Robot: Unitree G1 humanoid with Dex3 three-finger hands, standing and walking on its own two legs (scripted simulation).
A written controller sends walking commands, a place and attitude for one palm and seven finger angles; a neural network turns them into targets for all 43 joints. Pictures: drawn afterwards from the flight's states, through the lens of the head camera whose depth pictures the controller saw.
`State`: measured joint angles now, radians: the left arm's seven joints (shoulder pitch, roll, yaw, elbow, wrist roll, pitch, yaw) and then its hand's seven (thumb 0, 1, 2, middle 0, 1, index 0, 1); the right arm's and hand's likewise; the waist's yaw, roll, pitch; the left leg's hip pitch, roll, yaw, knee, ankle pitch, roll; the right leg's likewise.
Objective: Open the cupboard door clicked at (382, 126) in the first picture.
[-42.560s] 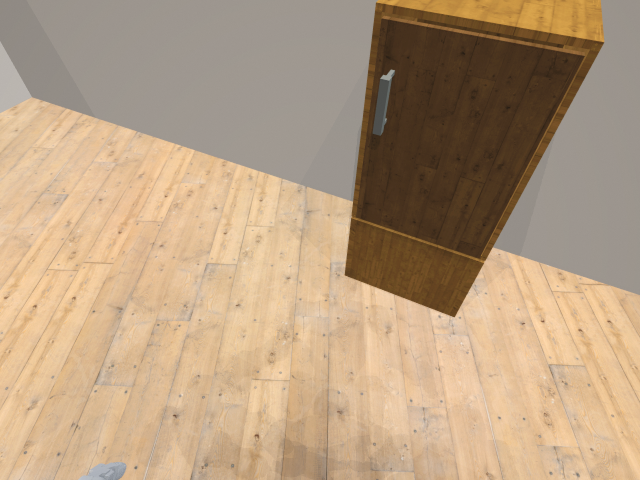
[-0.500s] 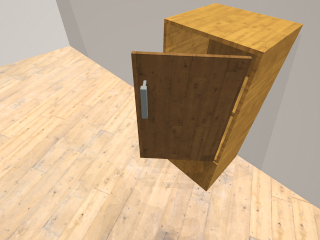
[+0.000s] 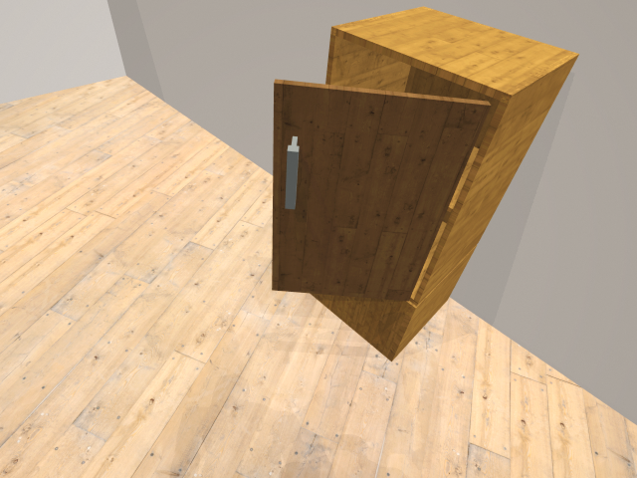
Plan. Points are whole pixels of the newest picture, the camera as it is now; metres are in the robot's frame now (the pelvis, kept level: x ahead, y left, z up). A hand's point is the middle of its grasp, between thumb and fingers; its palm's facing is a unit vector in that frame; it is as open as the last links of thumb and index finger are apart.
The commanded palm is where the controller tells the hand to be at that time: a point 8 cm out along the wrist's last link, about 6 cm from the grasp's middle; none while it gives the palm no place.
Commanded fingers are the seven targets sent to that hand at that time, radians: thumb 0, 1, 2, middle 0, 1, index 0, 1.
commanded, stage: come to a stop and stand still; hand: left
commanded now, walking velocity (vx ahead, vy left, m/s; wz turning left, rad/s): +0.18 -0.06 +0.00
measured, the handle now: (292, 173) +0.67 +0.09 +0.02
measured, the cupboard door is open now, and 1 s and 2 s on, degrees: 42 42 42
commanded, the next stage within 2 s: look again from close up in 0.32 s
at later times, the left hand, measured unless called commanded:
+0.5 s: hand out of the picture -0.01 +0.15 -0.16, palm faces +0.02 -0.99 -0.13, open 7.4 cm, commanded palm none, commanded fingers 0.00 0.90 0.90 -0.20 -0.30 -0.20 -0.30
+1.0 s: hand out of the picture +0.03 +0.15 -0.16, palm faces +0.01 -0.98 -0.18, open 7.3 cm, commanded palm none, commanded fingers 0.00 0.90 0.90 -0.20 -0.30 -0.20 -0.30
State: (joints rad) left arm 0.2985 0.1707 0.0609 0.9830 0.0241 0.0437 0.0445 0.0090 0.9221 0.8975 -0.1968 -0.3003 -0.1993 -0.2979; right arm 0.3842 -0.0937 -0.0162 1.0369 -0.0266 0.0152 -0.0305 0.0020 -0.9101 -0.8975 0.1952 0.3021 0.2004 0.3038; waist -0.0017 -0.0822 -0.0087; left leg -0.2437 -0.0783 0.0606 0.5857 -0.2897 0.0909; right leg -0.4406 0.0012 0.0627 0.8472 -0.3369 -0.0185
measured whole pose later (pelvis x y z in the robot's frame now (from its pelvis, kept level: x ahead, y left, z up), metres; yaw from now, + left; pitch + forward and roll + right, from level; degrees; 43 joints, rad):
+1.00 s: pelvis +0.03 -0.01 +0.02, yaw -1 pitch -1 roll +0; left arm 0.30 0.15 -0.01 1.08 0.01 -0.02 0.04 0.01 0.92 0.90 -0.20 -0.30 -0.20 -0.30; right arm 0.25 -0.15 0.02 1.13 -0.01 -0.03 -0.03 0.01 -0.92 -0.90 0.20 0.30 0.20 0.30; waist 0.00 -0.02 0.03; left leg -0.16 -0.05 0.05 0.38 -0.22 0.05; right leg -0.16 0.02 0.01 0.41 -0.24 -0.02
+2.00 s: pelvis +0.16 -0.12 +0.01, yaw +2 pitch +1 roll +0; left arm 0.24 0.21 0.05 0.96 0.02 -0.01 0.02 0.00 0.93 0.90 -0.19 -0.30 -0.20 -0.30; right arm 0.26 -0.17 -0.04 1.02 -0.03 0.00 -0.03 -0.01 -0.92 -0.90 0.20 0.30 0.20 0.30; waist -0.02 -0.04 0.03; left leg -0.33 0.05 0.03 0.53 -0.22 -0.02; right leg -0.30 -0.09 -0.01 0.54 -0.24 0.03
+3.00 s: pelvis +0.10 -0.10 +0.01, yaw +2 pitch -2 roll -1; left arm 0.35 0.18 0.00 1.00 0.02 0.01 0.04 0.00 0.91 0.90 -0.20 -0.30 -0.20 -0.30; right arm 0.26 -0.20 -0.03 1.04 -0.02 0.01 0.00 0.00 -0.91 -0.90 0.20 0.30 0.20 0.30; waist 0.00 -0.01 0.01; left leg -0.30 -0.03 0.09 0.47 -0.15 0.07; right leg -0.24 -0.05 -0.01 0.48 -0.21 0.04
